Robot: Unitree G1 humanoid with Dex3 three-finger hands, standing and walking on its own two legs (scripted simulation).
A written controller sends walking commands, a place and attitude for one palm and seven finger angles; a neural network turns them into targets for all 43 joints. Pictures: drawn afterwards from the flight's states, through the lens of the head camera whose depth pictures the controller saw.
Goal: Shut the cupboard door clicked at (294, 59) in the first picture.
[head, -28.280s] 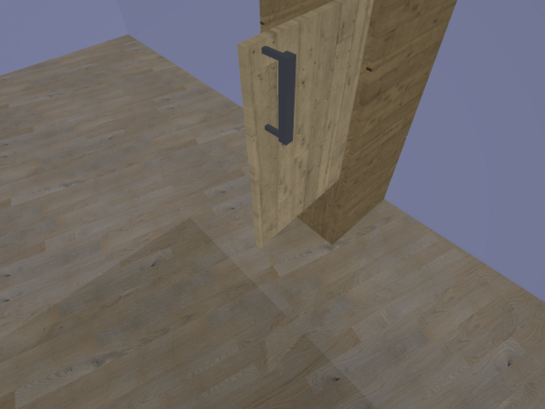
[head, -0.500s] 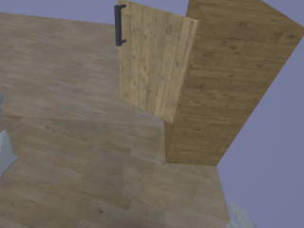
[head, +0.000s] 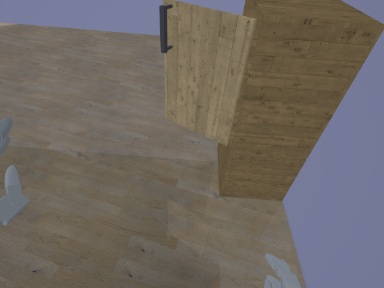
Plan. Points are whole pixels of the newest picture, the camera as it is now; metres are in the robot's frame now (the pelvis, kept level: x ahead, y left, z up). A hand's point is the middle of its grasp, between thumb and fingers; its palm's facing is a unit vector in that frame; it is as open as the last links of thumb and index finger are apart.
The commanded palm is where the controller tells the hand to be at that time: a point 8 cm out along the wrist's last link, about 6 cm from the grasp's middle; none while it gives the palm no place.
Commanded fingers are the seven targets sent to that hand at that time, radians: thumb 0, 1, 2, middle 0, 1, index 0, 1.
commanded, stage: stop stepping back and stand still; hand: left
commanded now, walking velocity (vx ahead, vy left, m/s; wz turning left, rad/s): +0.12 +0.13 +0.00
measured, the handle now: (166, 29) +1.03 +0.15 +0.16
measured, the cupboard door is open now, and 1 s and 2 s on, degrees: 60 60 60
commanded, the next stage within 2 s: let the arm hang, fingers relaxed in 0.60 s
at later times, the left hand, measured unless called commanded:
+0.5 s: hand out of the picture +0.23 +0.31 +0.18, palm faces +0.41 -0.76 -0.50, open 7.5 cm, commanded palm +0.15 +0.35 +0.19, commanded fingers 0.00 0.90 0.90 -0.20 -0.30 -0.20 -0.30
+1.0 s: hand out of the picture +0.07 +0.24 -0.16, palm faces +0.05 -0.99 -0.15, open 7.1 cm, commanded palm none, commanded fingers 0.00 0.90 0.90 -0.20 -0.30 -0.20 -0.30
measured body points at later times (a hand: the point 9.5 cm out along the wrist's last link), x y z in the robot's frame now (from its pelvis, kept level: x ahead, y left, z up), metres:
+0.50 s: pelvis +0.02 +0.05 +0.01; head +0.04 +0.07 +0.45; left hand +0.20 +0.35 +0.21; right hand +0.18 -0.17 -0.08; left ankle -0.01 +0.18 -0.73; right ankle -0.01 -0.05 -0.73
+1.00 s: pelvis -0.01 +0.07 +0.01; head +0.01 +0.08 +0.45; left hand +0.06 +0.29 -0.14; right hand +0.09 -0.18 -0.12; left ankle -0.01 +0.18 -0.73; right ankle -0.01 -0.05 -0.73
